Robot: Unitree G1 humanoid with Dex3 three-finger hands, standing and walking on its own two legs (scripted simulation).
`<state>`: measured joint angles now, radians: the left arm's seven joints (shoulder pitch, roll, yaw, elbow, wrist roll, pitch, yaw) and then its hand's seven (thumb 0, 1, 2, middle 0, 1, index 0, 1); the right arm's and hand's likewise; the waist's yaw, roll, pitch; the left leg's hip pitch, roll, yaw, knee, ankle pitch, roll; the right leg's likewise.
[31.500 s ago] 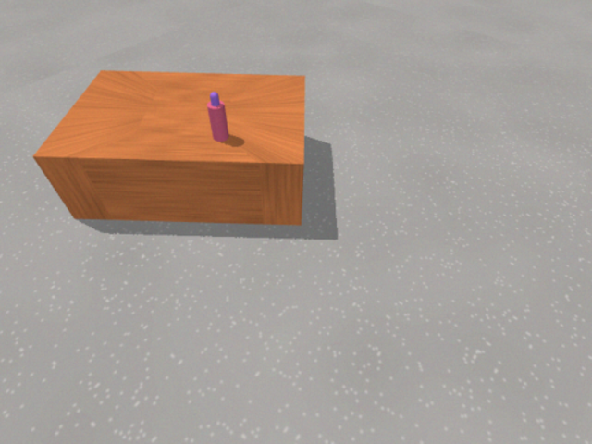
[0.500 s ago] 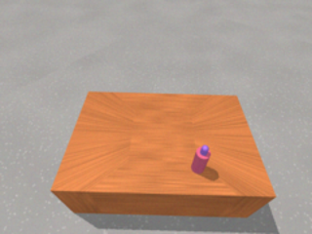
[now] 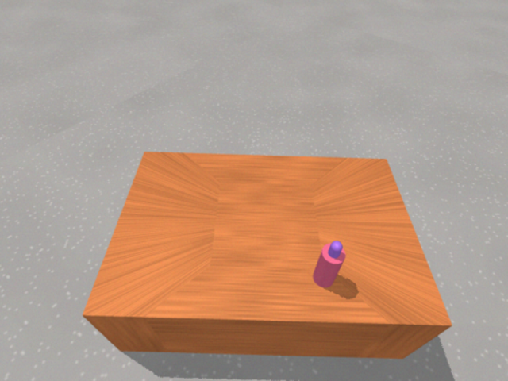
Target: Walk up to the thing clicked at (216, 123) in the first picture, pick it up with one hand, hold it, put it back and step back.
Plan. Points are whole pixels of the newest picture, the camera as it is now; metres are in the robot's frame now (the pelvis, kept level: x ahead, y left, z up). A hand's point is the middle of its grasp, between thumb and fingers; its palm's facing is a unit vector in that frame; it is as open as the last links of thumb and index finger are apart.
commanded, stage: stand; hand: right
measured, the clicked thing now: (330, 262) +0.50 -0.22 -0.32
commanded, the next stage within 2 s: step back in 0.90 s
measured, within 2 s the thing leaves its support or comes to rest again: neither
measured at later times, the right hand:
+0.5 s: hand out of the picture +0.06 -0.25 -0.16, palm faces -0.02 +0.94 -0.34, open 7.3 cm
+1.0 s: hand out of the picture +0.07 -0.26 -0.16, palm faces -0.02 +0.94 -0.35, open 7.3 cm
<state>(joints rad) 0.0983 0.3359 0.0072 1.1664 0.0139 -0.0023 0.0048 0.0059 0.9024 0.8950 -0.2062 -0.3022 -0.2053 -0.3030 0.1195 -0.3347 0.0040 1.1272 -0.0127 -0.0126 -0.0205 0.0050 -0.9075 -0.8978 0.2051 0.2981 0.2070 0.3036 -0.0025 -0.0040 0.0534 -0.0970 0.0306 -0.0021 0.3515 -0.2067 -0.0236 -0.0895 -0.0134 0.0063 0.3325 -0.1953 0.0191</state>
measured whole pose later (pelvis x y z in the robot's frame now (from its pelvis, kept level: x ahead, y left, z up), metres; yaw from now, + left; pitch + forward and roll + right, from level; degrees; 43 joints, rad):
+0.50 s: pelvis +0.00 +0.00 +0.00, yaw +1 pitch -3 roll +0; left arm 0.13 0.34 0.00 1.16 0.01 0.00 0.00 0.01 0.90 0.89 -0.21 -0.30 -0.21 -0.30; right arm 0.14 -0.34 0.00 1.14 -0.01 -0.01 -0.01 0.01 -0.91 -0.90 0.21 0.30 0.21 0.30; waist -0.01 0.00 0.05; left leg -0.10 0.02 -0.01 0.34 -0.19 -0.02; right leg -0.10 -0.02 0.00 0.33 -0.19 0.02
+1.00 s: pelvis -0.02 +0.00 -0.01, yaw +1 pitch -2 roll -1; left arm 0.10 0.35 0.04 1.07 0.00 0.01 0.00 0.01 0.90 0.89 -0.21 -0.30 -0.21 -0.30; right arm 0.09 -0.36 -0.02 1.07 0.00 0.01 0.00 0.01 -0.91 -0.90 0.21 0.30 0.21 0.30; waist -0.01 0.01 0.11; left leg -0.19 0.03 -0.02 0.45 -0.23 -0.01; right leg -0.17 -0.01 -0.01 0.42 -0.21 0.01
